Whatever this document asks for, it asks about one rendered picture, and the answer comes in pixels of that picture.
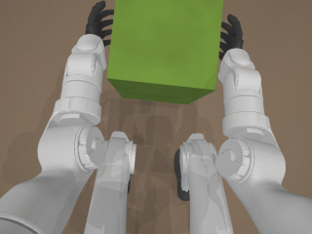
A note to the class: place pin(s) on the carton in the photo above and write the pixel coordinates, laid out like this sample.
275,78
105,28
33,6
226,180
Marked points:
165,50

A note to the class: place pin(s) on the robot left forearm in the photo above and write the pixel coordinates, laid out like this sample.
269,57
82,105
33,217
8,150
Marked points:
81,85

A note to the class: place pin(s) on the robot foot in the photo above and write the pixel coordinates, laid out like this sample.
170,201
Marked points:
184,195
129,184

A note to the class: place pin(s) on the robot right forearm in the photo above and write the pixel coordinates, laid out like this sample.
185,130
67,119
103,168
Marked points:
243,99

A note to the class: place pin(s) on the robot left upper arm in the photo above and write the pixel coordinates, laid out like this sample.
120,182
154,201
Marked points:
68,155

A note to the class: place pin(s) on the right robot foot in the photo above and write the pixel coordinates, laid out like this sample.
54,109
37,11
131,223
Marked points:
184,195

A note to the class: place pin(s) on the right robot hand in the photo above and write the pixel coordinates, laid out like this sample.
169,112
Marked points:
233,39

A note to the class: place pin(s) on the left robot hand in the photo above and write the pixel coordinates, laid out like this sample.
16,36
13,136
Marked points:
96,24

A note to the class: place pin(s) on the left robot foot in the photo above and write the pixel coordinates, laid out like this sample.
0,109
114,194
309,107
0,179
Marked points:
129,184

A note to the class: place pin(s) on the robot right upper arm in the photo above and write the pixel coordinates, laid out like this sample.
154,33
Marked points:
254,170

